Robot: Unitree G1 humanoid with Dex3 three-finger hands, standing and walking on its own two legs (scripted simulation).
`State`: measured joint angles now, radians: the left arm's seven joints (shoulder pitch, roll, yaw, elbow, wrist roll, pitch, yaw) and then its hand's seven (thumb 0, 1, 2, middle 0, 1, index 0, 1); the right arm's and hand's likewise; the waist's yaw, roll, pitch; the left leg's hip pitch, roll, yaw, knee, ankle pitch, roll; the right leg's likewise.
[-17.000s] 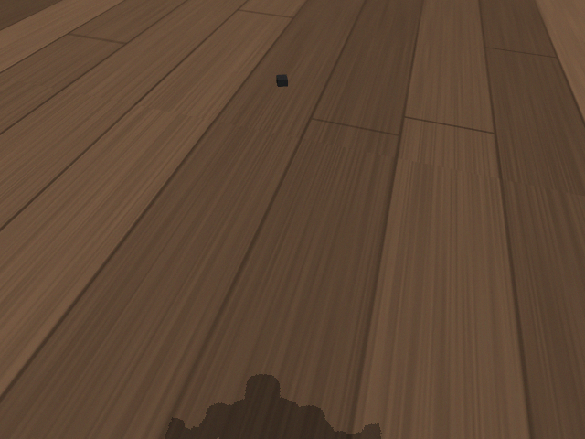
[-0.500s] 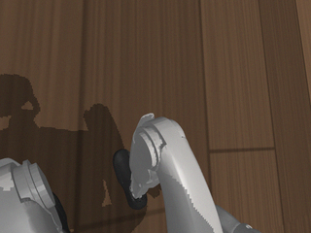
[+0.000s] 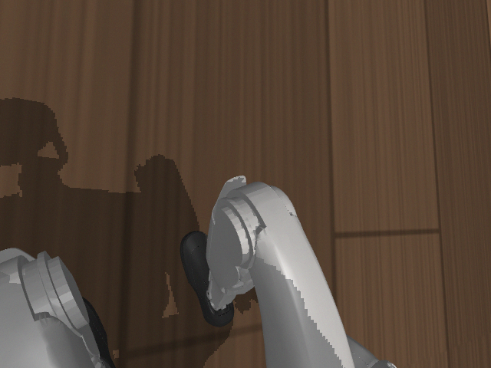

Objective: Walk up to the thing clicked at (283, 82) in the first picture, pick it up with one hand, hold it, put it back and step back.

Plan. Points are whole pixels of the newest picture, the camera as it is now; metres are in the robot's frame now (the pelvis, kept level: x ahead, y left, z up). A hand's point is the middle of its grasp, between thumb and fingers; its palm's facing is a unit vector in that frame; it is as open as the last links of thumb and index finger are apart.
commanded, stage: close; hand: left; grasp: from above
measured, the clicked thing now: out of the picture +0.45 +0.31 -0.28
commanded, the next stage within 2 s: settle in 0.86 s
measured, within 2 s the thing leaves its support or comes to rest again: leaves its support in 1.22 s
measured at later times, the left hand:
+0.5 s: hand out of the picture +0.44 +0.30 -0.26, palm faces -0.43 -0.17 -0.89, open 10.2 cm
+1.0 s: hand out of the picture +0.44 +0.31 -0.26, palm faces -0.43 -0.14 -0.89, open 10.0 cm
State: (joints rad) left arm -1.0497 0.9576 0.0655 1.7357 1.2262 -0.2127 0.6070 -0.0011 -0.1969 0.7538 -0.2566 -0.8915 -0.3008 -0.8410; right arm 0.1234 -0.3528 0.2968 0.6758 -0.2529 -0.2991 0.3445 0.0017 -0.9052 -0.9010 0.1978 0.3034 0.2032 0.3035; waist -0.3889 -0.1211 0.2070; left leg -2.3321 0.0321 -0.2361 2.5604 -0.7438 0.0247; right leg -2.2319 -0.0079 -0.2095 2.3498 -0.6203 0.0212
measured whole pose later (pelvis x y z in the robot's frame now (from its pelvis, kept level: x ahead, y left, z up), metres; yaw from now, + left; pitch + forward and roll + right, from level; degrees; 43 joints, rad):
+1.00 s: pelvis -0.01 +0.00 +0.00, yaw +0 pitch +27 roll -15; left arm -1.08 0.99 0.07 1.79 1.28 -0.22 0.68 0.00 0.04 0.45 -0.59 -0.64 -0.68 -0.55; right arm 0.10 -0.36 0.31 0.65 -0.27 -0.30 0.31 0.00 -0.91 -0.90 0.20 0.30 0.20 0.30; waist -0.40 -0.14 0.21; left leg -2.33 0.04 -0.24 2.55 -0.72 0.03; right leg -2.23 0.00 -0.21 2.33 -0.59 0.03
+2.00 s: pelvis +0.00 -0.01 +0.03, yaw +7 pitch +34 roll -8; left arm -0.99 0.70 0.04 1.45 1.23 -0.14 0.39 -0.01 -0.06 0.50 -0.72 -0.51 -0.79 -0.46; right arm 0.19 -0.31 0.07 0.73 -0.14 -0.13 0.21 0.00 -0.91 -0.90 0.20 0.30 0.20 0.30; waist -0.27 0.02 -0.05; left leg -2.30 0.02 -0.10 2.38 -0.68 0.02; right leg -2.26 -0.04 -0.10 2.27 -0.62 0.00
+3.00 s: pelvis +0.00 +0.00 +0.28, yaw +12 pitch +24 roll -3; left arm -0.43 0.47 -0.13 0.78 0.99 0.03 0.10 -0.02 -0.07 0.50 -0.73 -0.54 -0.80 -0.46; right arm 0.18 -0.24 -0.02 0.68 0.04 0.02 -0.03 0.01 -0.91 -0.90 0.20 0.30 0.21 0.30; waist -0.09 0.05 -0.19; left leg -1.43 0.02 -0.02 1.58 -0.58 0.02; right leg -1.42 -0.02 -0.04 1.52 -0.53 0.01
